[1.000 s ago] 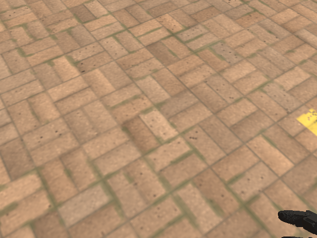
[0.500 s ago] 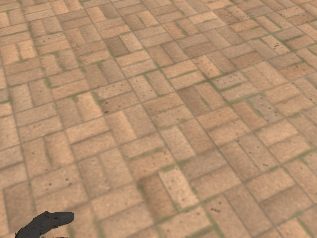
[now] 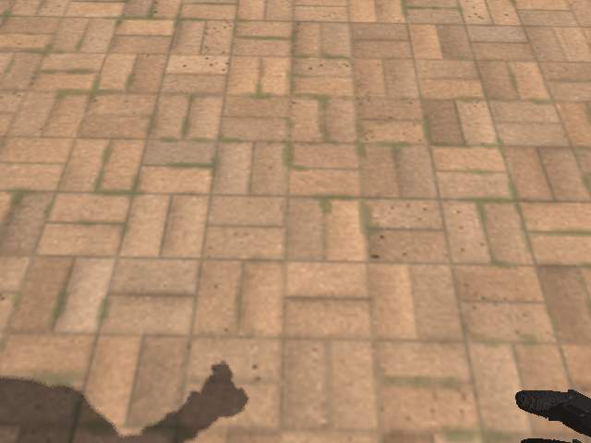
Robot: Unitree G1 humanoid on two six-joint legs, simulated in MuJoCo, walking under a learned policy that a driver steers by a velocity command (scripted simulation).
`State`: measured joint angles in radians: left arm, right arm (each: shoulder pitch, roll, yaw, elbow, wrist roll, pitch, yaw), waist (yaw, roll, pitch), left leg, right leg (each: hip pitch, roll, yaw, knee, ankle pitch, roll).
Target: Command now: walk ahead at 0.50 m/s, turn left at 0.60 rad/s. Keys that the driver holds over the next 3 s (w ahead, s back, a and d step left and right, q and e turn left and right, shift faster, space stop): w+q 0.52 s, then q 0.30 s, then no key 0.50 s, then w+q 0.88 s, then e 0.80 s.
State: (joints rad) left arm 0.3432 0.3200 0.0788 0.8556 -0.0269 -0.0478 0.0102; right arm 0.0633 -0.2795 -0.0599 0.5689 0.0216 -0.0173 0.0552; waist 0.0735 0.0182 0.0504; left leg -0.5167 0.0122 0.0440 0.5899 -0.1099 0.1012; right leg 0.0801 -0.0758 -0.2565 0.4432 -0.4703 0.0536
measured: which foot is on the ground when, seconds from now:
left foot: down 0.00-0.50, up 0.52-0.92, down 0.94-1.00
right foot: down 0.00-0.00, up 0.02-0.46, down 0.48-0.94, up 0.96-1.00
